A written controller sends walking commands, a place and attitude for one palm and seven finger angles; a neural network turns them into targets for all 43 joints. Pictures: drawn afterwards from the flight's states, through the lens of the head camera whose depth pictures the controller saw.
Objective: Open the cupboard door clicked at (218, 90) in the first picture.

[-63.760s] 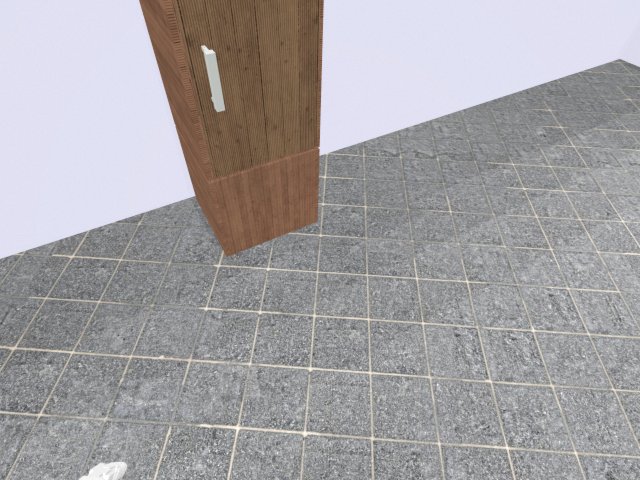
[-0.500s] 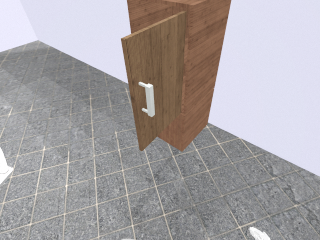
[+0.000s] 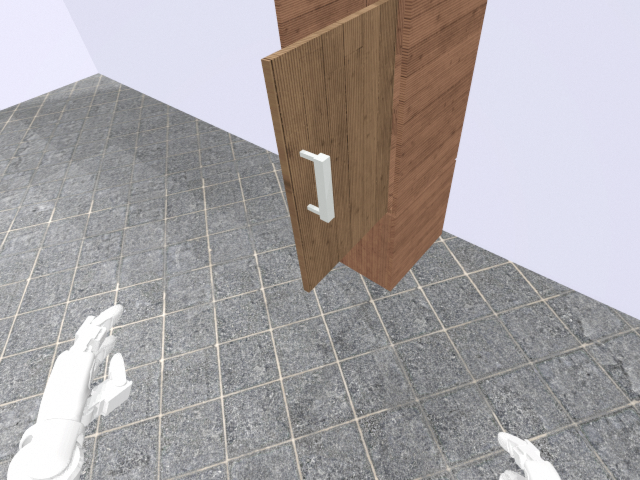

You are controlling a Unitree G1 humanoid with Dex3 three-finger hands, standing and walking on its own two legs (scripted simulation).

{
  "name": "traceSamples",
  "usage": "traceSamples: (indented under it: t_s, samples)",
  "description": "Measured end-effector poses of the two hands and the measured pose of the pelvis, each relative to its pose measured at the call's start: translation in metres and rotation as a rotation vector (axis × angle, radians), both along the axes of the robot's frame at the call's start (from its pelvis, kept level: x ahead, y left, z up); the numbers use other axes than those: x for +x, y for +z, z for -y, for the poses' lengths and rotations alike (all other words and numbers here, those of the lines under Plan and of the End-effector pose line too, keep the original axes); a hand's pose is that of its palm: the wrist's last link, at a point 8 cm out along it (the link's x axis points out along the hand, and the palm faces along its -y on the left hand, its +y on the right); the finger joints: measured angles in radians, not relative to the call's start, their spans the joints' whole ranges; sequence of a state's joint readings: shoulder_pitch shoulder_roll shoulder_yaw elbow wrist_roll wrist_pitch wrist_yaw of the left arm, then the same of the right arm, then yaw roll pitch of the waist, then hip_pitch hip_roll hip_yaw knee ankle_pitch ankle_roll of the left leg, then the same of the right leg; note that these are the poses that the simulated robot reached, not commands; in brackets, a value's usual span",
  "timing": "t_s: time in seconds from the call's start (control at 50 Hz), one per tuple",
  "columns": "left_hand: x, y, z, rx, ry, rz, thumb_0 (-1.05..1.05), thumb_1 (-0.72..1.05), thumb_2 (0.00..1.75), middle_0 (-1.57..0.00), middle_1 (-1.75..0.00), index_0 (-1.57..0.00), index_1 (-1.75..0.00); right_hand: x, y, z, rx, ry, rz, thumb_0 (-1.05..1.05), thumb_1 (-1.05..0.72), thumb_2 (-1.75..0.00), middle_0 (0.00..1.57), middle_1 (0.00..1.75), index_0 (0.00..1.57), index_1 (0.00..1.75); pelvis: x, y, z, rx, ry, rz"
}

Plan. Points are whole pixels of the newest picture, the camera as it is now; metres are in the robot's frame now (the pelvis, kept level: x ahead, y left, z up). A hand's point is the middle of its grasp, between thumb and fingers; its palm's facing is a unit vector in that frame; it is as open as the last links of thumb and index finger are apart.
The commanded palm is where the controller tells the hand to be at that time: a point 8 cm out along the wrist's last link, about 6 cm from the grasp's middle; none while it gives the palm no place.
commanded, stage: let the arm hang, fingers relaxed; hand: left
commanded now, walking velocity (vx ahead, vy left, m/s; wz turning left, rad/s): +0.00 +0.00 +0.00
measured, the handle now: (316, 186) +0.66 +0.06 +0.00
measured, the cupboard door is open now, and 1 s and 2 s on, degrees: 93 93 93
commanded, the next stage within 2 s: look to check the result in 0.98 s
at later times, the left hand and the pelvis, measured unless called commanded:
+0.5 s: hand out of the picture -0.02 +0.22 -0.15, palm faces +0.04 -0.96 -0.27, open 7.3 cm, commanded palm none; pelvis -0.01 +0.02 +0.01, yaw +0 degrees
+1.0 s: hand out of the picture -0.01 +0.17 -0.16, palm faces +0.04 -0.99 -0.17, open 7.4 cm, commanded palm none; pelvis +0.01 +0.02 +0.01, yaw -1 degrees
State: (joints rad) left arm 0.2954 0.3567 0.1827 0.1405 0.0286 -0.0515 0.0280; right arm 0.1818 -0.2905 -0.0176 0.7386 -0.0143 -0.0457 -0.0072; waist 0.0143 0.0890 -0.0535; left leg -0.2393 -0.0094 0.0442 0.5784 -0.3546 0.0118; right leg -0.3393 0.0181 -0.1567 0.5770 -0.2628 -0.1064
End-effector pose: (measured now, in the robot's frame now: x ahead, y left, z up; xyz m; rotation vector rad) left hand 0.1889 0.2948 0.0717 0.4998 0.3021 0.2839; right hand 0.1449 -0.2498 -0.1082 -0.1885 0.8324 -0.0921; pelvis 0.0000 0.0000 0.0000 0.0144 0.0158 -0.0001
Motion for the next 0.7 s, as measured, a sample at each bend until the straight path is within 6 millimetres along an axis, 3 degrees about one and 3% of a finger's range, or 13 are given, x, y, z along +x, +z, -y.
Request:
traceSamples:
  t_s: [0.04,0.1,0.14,0.18,0.28,0.38,0.54,0.7]
  samples:
    - [-0.014,-0.062,0.011,-0.103,0.019,-0.243,0.00,0.90,0.90,-0.19,-0.30,-0.19,-0.30,-0.013,-0.010,-0.005,0.010,-0.011,-0.062,0.01,-0.91,-0.90,0.20,0.29,0.21,0.30,-0.003,-0.001,-0.004,0.003,0.002,0.006]
    - [-0.056,-0.140,0.040,-0.258,0.037,-0.539,0.01,0.90,0.90,-0.19,-0.30,-0.19,-0.30,-0.044,-0.017,-0.014,0.008,-0.025,-0.183,0.01,-0.91,-0.90,0.20,0.29,0.21,0.30,-0.008,-0.001,-0.005,0.013,0.001,0.019]
    - [-0.091,-0.177,0.064,-0.361,0.051,-0.701,0.01,0.90,0.90,-0.19,-0.30,-0.19,-0.30,-0.070,-0.016,-0.019,-0.003,-0.032,-0.277,0.01,-0.91,-0.90,0.20,0.29,0.21,0.30,-0.010,0.002,-0.005,0.017,-0.001,0.024]
    - [-0.122,-0.198,0.081,-0.455,0.103,-0.796,0.00,0.93,0.90,-0.20,-0.30,-0.20,-0.30,-0.097,-0.014,-0.024,-0.018,-0.036,-0.370,0.01,-0.91,-0.90,0.20,0.29,0.21,0.30,-0.011,0.005,-0.004,0.009,0.005,0.024]
    - [-0.155,-0.205,0.064,-0.464,0.196,-0.853,-0.06,1.01,0.90,-0.21,-0.30,-0.21,-0.30,-0.150,-0.013,-0.032,-0.032,-0.056,-0.555,0.01,-0.91,-0.90,0.20,0.29,0.21,0.30,-0.012,0.011,-0.005,-0.010,0.017,0.028]
    - [-0.191,-0.198,0.045,-0.412,0.248,-0.971,-0.03,0.97,0.90,-0.20,-0.30,-0.20,-0.30,-0.177,-0.023,-0.043,0.007,-0.103,-0.608,0.01,-0.91,-0.90,0.20,0.29,0.20,0.30,-0.009,0.013,-0.014,-0.015,0.005,0.040]
    - [-0.222,-0.189,0.032,-0.370,0.306,-1.064,-0.01,0.92,0.90,-0.20,-0.30,-0.20,-0.30,-0.192,-0.032,-0.066,0.074,-0.109,-0.641,0.01,-0.91,-0.90,0.20,0.29,0.20,0.30,-0.009,0.015,-0.019,-0.009,-0.011,0.045]
    - [-0.220,-0.196,0.051,-0.411,0.281,-1.078,0.00,0.91,0.90,-0.19,-0.30,-0.20,-0.30,-0.194,-0.032,-0.073,0.086,-0.120,-0.650,0.00,-0.91,-0.90,0.20,0.29,0.20,0.30,-0.006,0.015,-0.019,-0.008,-0.019,0.043]
